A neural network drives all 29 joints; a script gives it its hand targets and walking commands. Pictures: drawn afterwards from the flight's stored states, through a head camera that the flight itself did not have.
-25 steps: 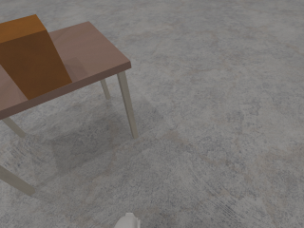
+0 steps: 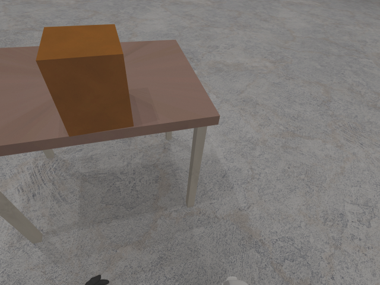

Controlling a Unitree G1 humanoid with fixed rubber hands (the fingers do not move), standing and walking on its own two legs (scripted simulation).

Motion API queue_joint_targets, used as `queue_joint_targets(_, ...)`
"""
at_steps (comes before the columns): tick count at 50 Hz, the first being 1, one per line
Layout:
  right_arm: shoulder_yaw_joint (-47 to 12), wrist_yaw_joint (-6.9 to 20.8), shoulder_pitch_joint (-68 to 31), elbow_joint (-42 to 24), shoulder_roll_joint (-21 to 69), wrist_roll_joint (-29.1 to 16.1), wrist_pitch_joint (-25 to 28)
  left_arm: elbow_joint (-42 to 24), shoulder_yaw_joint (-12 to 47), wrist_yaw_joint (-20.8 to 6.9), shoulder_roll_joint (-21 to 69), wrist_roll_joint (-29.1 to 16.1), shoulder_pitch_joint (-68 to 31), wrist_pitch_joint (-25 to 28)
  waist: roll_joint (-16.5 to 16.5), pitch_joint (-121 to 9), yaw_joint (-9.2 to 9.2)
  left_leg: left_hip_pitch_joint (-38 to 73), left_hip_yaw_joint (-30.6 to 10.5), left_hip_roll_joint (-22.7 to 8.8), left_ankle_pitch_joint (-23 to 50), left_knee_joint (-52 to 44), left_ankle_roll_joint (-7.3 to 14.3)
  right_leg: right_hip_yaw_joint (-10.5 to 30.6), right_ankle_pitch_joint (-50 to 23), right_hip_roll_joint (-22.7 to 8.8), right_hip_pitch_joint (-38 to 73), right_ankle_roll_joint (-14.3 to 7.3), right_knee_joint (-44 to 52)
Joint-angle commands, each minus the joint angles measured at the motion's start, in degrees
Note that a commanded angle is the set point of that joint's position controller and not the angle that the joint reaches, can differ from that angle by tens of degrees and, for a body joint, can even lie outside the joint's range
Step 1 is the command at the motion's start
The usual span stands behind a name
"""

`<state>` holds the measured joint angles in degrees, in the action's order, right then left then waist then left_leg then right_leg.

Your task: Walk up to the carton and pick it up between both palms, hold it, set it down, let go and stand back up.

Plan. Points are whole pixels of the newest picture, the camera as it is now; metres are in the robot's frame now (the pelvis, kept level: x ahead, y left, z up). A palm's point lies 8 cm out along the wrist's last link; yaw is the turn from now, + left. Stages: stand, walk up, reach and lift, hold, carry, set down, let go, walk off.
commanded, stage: walk up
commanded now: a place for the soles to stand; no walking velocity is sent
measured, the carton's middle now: (92, 80) +0.72 +0.30 +0.07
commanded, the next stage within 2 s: none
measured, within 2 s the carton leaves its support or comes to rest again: neither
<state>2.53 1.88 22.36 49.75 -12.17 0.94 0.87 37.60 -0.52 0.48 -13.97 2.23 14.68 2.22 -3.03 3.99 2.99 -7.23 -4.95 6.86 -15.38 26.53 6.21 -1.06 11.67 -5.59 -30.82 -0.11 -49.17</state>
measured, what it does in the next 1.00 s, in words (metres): walks ahead, turning left: right foot, then left foot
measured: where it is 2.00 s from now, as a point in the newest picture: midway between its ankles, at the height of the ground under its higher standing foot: outside the picture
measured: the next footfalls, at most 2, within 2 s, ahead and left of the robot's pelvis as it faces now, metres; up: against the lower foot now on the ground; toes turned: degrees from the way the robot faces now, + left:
right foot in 0.10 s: +0.16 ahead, -0.12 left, +0.00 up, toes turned -2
left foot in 0.60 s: +0.30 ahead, +0.19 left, +0.00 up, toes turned +21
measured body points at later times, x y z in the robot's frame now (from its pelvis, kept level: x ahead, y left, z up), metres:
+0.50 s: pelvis +0.15 +0.02 +0.00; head +0.17 +0.01 +0.45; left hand +0.05 +0.24 -0.13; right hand +0.29 -0.19 -0.15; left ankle +0.24 +0.20 -0.68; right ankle +0.12 -0.12 -0.74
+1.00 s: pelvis +0.19 +0.17 +0.00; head +0.20 +0.19 +0.44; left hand +0.13 +0.44 -0.14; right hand +0.35 -0.06 -0.13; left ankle +0.26 +0.18 -0.74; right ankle +0.24 +0.06 -0.71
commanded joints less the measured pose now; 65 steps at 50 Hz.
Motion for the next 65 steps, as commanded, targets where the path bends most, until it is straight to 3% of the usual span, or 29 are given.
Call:
queue_joint_targets(1, 1.77, 0.46, 1.02, -6.59, -8.79, 0.67, -0.34, -0.18, -0.42, 3.25, -3.27, 0.11, 4.57, -0.49, 12.69, 0.16, 0.03, -15.01, -13.24, -8.52, 4.29, -3.74, -2.44, -3.49, -3.93, 5.74, 16.59, -0.65, 11.83)
queue_joint_targets(4, 0.27, 0.47, 0.76, -7.45, -6.02, 0.9, -0.78, 1.67, -1.99, 4.68, -6.99, 0.94, 12.06, 0.38, 3.16, -2.71, -4.58, -19.98, -12.33, -6.51, -7.93, 7.59, -4.63, 0.68, -0.22, 1.7, 29.88, -2.66, 20.9)
queue_joint_targets(5, -0.67, 0.57, 3.1, -7.91, -3.03, 1.11, -0.41, 2.02, -2.62, 5.01, -10.06, 1.67, 16.26, 1.21, -6.32, -7.1, -6.14, -23.04, -8.41, -2.79, -9.87, 23.64, -5.9, 17.17, 9.53, -11.61, 36.04, -5.45, 26.77)
queue_joint_targets(6, -0.5, 0.19, 10.0, -6.56, -3.89, 2.29, -0.81, 2.65, -2.79, 5.69, -11.88, 1.09, 16.62, 1.12, -7.0, -4.85, -3.5, -29.93, -3.49, -0.41, -18.89, 33.99, -7.26, 32.39, 10.34, -21.47, 37.84, -7.07, 30.79)
queue_joint_targets(8, 1.25, -1.0, 8.97, -5.02, -9.59, 3.75, -1.69, 2.54, -2.92, 5.56, -9.61, -0.03, 12.86, 0.97, -8.14, -2.43, -2.82, -37.59, -0.98, -6.04, -16.7, 44.44, -9.7, 38.88, 6.58, -27.11, 38.9, -12.48, 34.52)
queue_joint_targets(11, 1.32, -0.09, -3.9, -6.84, -8.5, 3.64, -1.72, 4.99, -0.6, 4.37, -2.97, -0.62, 15.21, 2.8, 0.52, 3.63, -5.69, -31.54, -3.21, -8.59, -6.24, 39.75, -9.69, 14.24, -7.46, -16.59, 26.63, -4.95, 34.55)
queue_joint_targets(16, -1.88, 1.58, -1.01, -3.54, 0.08, 2.68, -1.82, 6.47, -1.47, 3.22, -2.69, -0.51, 13.6, 3.43, -8.16, 1.18, -1.76, -26.96, 4.38, -6.19, 7.26, 40.07, -9.65, -7.69, -30.65, -6.02, 24.88, -1.68, 29.89)
queue_joint_targets(22, -3.07, 2.24, -12.87, -4.51, -1.2, 2.28, -2.06, 6.88, -1.7, 2.47, -4.75, 0.54, 17.03, 3.54, -9.32, 4.11, -3.59, -25.1, 7.88, -10.44, 15.39, 19.48, -8.71, -12.23, -30.93, -7.19, 26.33, -3.73, 30.45)
queue_joint_targets(27, -2.42, 2.29, -10.33, -2.9, -4.61, 4.52, -1.86, 6.24, -3.54, 3.47, -9.33, 0.92, 18.05, 1.09, -3.1, 3.18, -2.57, -15.54, 6.41, -14.43, 7.51, 9.96, -5.62, -5.5, -25.9, -17.55, 28.5, -8.76, 26.04)
queue_joint_targets(30, 1.48, 1.31, 2.24, 0.29, -13.11, 3.35, -1.71, 5.5, -2.06, 2.94, -7.38, 1.27, 18.39, -0.2, 15.52, -6.16, 5.29, 9.58, -0.76, -15.94, 23.71, 2.91, -0.94, -10.94, -1.79, -6.17, 14.4, -2.76, -1.4)
queue_joint_targets(31, 2.45, 0.27, 2.77, -0.05, -15.55, 1.95, -2.13, 4.99, -0.67, 2.34, -3.81, 0.66, 22.03, -0.93, 25.2, -8.62, 3.98, 13.99, -13.36, -22.72, 27.53, -0.22, 3.26, -8.93, 25.93, 2.3, 6.63, -1.0, -13.44)
queue_joint_targets(32, 2.13, -0.82, 1.16, -1.21, -14.77, -0.53, -2.64, 4.79, -0.69, 2.36, -3.14, -0.28, 24.07, -2.22, 21.27, -11.38, 2.98, 12.54, -18.69, -25.65, 19.19, -3.47, 6.14, -4.65, 29.45, 4.32, 5.25, -0.86, -19.23)
queue_joint_targets(34, 1.51, -2.17, -5.78, -3.9, -12.45, -2.52, -3.84, 4.85, -1.24, 2.61, -5.03, -1.27, 19.56, -3.02, 16.68, -5.47, 1.77, 3.16, -15.66, -23.75, 1.52, -12.39, 1.62, -1.83, 22.94, 2.54, 3.52, -1.82, -22.4)
queue_joint_targets(37, 0.18, -2.62, -9.94, -4.79, -8.84, -1.08, -3.95, 6.05, -1.51, 2.55, -3.06, -0.23, 18.39, -2.54, 11.05, 0.29, -1.53, -4.22, -4.64, -17.91, 4.16, -12.98, -6.97, 1.58, 12.16, 0.51, 6.44, -1.51, -14.33)
queue_joint_targets(41, -0.05, -1.97, -11.13, -6.23, -7.28, 0.4, -3.53, 8.28, -2.26, 3.04, -4.06, 0.2, 17.59, -2.43, 4.32, -1.51, -2.44, -7.68, -0.5, -15.25, 12.86, -11.58, -6.76, -0.71, 9.48, 3.1, 10.35, -1.49, -13.53)
queue_joint_targets(44, 1.08, -2.55, -19.25, -10.17, -11.49, -0.83, -4.52, 9.45, -3.2, 3.84, -4.27, -0.96, 21.17, -3.22, 11.37, 2.13, -6.71, -18.75, 1.84, -14.55, 20.96, -15.22, -18.45, -6.64, 11.29, 5.34, 17.93, -0.38, -6.09)
queue_joint_targets(47, 2.1, -2.15, -25.01, -12.72, -12.29, 0.43, -6.28, 13.55, -4.19, 5.25, -3.88, -1.39, 29.6, -2.62, 16.46, 1.31, -11.1, -26.19, 3.97, -10.13, 27.5, -6.44, -24.95, -10.02, 8.49, 4.47, 30.46, -4.24, 10.28)
queue_joint_targets(48, 2.99, -2.4, -26.82, -12.47, -12.63, 0.15, -7.1, 15.62, -4.94, 5.67, -4.75, -1.56, 34.3, -2.32, 13.47, 1.18, -14.37, -28.02, 5.81, -5.23, 24.49, 3.52, -31.21, -12.49, 2.0, 3.69, 34.12, -8.13, 21.85)
queue_joint_targets(49, 2.95, -2.39, -22.6, -10.49, -10.7, 0.09, -7.83, 15.49, -5.3, 5.76, -5.87, -1.63, 30.09, -1.59, -9.98, 1.01, -12.87, -21.73, 6.62, 1.33, -0.1, 34.52, -29.06, -3.04, -11.21, -4.41, 25.59, -11.85, 31.31)
queue_joint_targets(50, 2.4, -2.56, -12.1, -8.83, -8.5, 0.21, -7.91, 10.52, -4.48, 6.14, -6.75, -1.2, 15.98, -0.78, -23.38, -0.31, -7.47, -23.33, -6.76, -2.62, -23.46, 66.65, -20.52, 22.79, -7.78, -22.84, 14.18, -18.46, 29.47)
queue_joint_targets(51, 2.54, -3.24, -3.22, -7.01, -8.97, 1.62, -7.73, 7.17, -3.89, 6.81, -7.0, -0.83, 2.97, -0.51, -10.76, 0.3, -0.83, -16.58, -13.72, -7.55, -21.37, 66.27, -15.26, 25.14, -6.03, -25.57, 3.92, -18.78, 30.0)
queue_joint_targets(52, 1.43, -2.98, -1.75, -5.61, -6.6, 2.31, -6.66, 5.04, -2.3, 6.56, -5.43, -1.52, -3.49, -0.79, -4.74, -1.55, 2.76, -14.35, -10.34, -5.36, -18.53, 58.5, -11.58, 14.93, -5.72, -17.84, 3.33, -15.56, 28.88)
queue_joint_targets(53, 0.95, -2.6, -1.15, -6.18, -5.8, 1.81, -5.92, 1.7, -1.73, 6.17, -6.49, -1.69, -8.89, -0.86, -8.1, -4.08, 5.43, -16.77, -10.8, -3.37, -17.43, 57.53, -9.58, 9.85, -14.12, -15.7, 7.01, -13.27, 26.36)
queue_joint_targets(54, 1.44, -2.45, -1.96, -7.79, -8.05, 1.5, -6.23, -1.21, -3.11, 6.27, -10.04, -2.26, -11.63, -0.47, -11.72, -2.6, 5.35, -18.32, -10.76, -6.14, -15.01, 59.91, -9.95, 11.77, -17.98, -20.33, 6.19, -14.38, 29.18)
queue_joint_targets(57, -0.27, -2.39, -13.36, -9.66, -6.86, 0.69, -2.79, 3.33, -2.64, 2.9, -9.34, -0.29, -3.57, -1.37, -4.91, -2.6, -3.2, -17.94, -0.58, -7.42, -12.23, 18.26, -9.52, 0.36, -12.04, -6.9, 19.26, -8.23, 18.59)
queue_joint_targets(60, -0.22, -3.0, -8.64, -7.33, -5.45, -0.41, 1.25, 7.83, -2.45, 1.17, -11.22, 1.83, 3.56, -4.43, 7.39, -6.36, -4.04, -7.5, 5.21, -4.48, 14.49, -5.47, -11.54, -6.9, 0.15, -0.6, 20.28, -4.64, 0.74)
queue_joint_targets(62, 1.36, -4.3, -0.33, -7.06, -9.3, 0.24, 0.86, 7.68, -1.21, -0.36, -8.06, 2.27, 4.8, -5.59, 14.31, -6.5, -2.54, 5.7, -8.4, -11.54, 21.33, 1.52, -9.65, -0.44, 26.93, 1.64, -1.58, -2.42, -9.16)
queue_joint_targets(63, 2.13, -5.17, 3.87, -8.52, -14.21, -0.09, 0.54, 6.1, -0.28, -0.53, -5.53, 2.05, 4.1, -6.48, 18.71, -7.07, -1.94, 3.9, -24.32, -24.88, 46.12, 4.75, -5.59, 1.98, 30.42, 3.22, -7.26, 0.29, -15.31)
queue_joint_targets(65, 5.14, -6.78, 0.53, -9.58, -19.67, -1.11, 1.15, 3.01, -1.37, -0.29, -6.06, 1.56, -2.53, -7.77, 18.9, -6.67, -0.4, -4.82, -37.96, -34.57, 39.19, -1.84, 6.77, 6.81, 25.79, -1.74, -6.65, 2.05, -21.9)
